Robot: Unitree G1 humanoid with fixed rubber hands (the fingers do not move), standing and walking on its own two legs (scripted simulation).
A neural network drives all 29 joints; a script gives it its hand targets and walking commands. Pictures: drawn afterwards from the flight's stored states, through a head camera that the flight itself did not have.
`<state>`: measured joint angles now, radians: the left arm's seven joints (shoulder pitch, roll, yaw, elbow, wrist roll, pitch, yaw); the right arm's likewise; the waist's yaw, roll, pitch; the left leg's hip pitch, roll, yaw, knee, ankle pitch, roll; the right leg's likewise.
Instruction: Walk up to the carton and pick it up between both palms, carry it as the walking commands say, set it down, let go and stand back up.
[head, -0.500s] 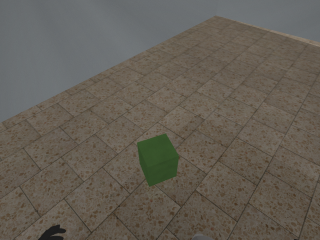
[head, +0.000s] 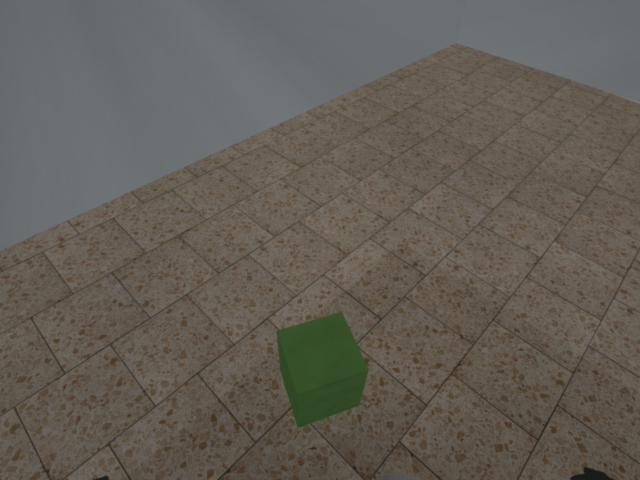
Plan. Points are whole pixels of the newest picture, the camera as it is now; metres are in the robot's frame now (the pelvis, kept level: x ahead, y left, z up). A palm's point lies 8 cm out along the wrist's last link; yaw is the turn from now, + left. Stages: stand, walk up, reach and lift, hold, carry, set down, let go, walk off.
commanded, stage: walk up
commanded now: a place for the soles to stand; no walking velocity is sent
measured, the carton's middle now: (319, 369) +0.58 -0.01 -0.63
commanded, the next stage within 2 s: none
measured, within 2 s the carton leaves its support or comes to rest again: neither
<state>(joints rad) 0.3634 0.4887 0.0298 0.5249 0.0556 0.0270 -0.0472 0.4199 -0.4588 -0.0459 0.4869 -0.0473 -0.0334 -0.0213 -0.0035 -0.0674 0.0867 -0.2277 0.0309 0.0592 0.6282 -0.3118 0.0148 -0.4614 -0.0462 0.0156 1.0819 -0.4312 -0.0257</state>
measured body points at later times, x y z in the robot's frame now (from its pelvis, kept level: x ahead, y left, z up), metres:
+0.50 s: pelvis +0.08 -0.03 +0.00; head +0.10 -0.03 +0.44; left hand +0.25 +0.29 -0.06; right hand +0.26 -0.32 -0.05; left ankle +0.06 +0.11 -0.72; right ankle +0.14 -0.16 -0.72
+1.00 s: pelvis +0.10 -0.07 +0.00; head +0.12 -0.05 +0.45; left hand +0.25 +0.28 -0.05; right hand +0.18 -0.42 -0.05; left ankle +0.07 +0.11 -0.72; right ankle +0.17 -0.21 -0.69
